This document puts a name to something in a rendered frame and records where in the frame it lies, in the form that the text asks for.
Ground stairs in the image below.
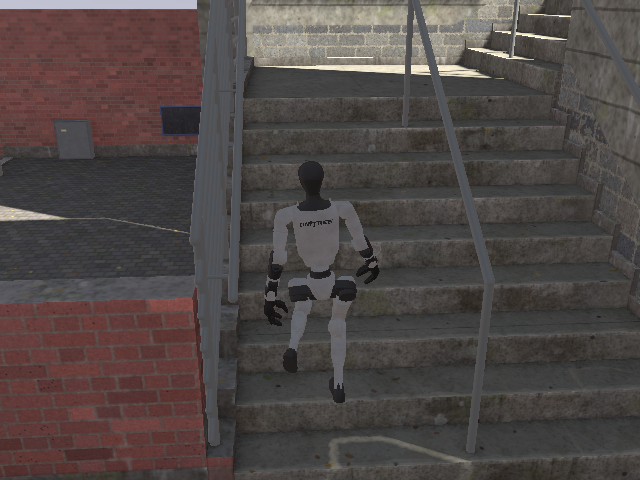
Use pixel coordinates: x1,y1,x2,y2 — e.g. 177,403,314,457
464,0,573,108
234,94,640,480

